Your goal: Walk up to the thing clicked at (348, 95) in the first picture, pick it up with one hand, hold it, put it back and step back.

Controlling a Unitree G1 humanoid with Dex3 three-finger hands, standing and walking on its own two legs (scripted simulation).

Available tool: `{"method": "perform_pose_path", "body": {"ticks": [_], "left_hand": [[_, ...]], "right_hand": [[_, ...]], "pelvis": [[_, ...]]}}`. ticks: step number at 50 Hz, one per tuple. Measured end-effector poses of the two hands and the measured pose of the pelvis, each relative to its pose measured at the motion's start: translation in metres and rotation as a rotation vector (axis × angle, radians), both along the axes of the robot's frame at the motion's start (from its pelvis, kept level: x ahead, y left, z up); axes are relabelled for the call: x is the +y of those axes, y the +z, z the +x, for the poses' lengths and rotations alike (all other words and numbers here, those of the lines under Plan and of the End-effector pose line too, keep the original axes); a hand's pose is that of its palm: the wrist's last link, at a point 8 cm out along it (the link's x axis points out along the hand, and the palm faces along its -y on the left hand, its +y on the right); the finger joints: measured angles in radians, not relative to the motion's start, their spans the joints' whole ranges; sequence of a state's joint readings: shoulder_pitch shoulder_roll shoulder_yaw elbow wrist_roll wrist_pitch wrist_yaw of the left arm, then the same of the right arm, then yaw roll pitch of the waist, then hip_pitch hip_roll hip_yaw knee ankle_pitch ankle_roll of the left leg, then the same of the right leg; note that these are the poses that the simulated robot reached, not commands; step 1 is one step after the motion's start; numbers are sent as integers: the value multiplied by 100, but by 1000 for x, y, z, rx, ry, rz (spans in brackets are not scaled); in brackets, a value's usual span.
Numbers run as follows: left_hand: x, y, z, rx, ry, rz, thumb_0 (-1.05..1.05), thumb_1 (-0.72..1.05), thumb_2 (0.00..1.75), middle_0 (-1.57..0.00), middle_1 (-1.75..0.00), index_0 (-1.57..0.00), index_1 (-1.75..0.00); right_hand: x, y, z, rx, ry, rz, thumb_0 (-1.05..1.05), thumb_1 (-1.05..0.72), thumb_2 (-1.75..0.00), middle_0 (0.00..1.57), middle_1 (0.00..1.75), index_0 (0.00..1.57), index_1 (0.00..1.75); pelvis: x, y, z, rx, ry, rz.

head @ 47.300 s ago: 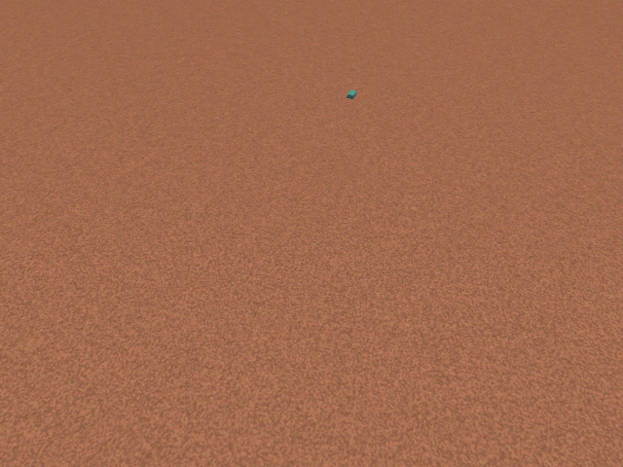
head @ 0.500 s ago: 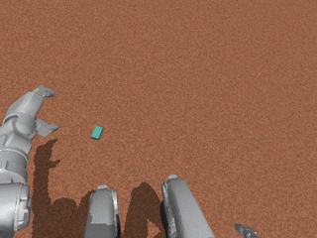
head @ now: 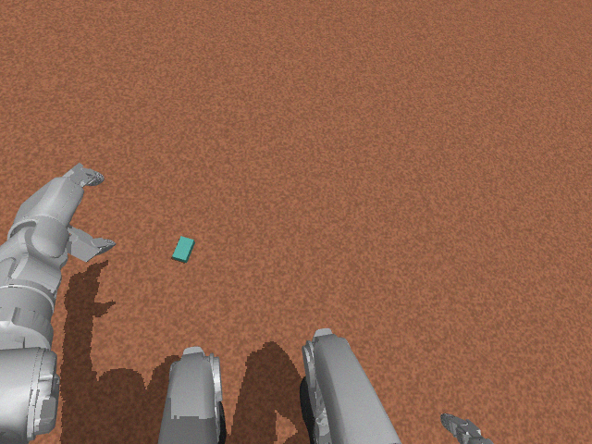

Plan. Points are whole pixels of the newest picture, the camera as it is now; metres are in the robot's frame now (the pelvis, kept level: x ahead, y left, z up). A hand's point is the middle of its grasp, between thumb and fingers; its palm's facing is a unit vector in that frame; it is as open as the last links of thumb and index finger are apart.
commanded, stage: home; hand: left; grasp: from above
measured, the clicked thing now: (183, 249) +0.57 +0.17 -0.56
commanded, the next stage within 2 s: go down in 1.02 s
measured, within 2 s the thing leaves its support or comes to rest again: neither
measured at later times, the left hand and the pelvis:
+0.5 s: hand (24, 167) +0.44 +0.24 +0.08, palm faces -0.35 -0.58 -0.73, open 7.5 cm; pelvis +0.02 +0.00 +0.11, yaw +1 degrees
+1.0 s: hand (36, 177) +0.44 +0.24 +0.06, palm faces -0.36 -0.57 -0.74, open 7.4 cm; pelvis +0.03 +0.00 +0.12, yaw +0 degrees
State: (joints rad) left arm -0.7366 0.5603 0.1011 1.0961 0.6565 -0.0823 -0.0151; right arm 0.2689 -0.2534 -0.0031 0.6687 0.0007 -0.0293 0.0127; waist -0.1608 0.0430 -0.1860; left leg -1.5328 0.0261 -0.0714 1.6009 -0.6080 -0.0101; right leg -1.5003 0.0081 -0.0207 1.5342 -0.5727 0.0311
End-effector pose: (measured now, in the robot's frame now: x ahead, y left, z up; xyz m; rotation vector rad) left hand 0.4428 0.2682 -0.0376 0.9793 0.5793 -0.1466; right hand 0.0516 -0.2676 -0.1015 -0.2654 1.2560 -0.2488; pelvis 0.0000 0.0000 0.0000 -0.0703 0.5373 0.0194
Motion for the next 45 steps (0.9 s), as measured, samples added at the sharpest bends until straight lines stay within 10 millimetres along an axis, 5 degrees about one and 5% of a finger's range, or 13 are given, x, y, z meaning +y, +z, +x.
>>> {"method": "perform_pose_path", "body": {"ticks": [8,18,22,26,30,36,45], "left_hand": [[-1,28,-2,-45,-8,4,0,36,84,-20,-43,-21,-43],[-3,140,1,-48,54,28,1,79,89,-21,-32,-22,-32],[-3,167,2,-7,73,15,1,85,90,-21,-31,-21,-31],[-5,169,-3,37,56,-4,1,88,90,-21,-30,-21,-30],[-7,151,-12,72,35,-23,1,89,90,-21,-30,-21,-30],[-5,130,-16,27,-5,-6,1,89,90,-21,-30,-21,-30],[-1,137,-3,6,31,9,1,90,90,-21,-30,-21,-30]], "right_hand": [[7,8,3,-9,-11,17,0,-91,-90,21,30,20,30],[17,71,4,-82,-40,35,0,-91,-90,21,30,20,30],[12,98,-2,-113,-51,19,0,-91,-90,21,30,20,30],[2,117,-9,-128,-57,-6,0,-91,-90,21,30,20,30],[-7,125,-15,-108,-48,-30,0,-91,-90,21,30,20,30],[-15,116,-19,-37,-20,-54,0,-91,-90,21,30,20,30],[-2,109,-14,-6,-23,-18,0,-91,-90,21,30,20,30]], "pelvis": [[3,12,1,-33,3,-1],[2,80,10,-175,11,13],[0,102,15,-213,8,19],[-3,114,18,-229,5,23],[-5,117,17,-224,1,27],[-6,109,14,-191,-2,29],[-3,112,18,-184,-1,24]]}}
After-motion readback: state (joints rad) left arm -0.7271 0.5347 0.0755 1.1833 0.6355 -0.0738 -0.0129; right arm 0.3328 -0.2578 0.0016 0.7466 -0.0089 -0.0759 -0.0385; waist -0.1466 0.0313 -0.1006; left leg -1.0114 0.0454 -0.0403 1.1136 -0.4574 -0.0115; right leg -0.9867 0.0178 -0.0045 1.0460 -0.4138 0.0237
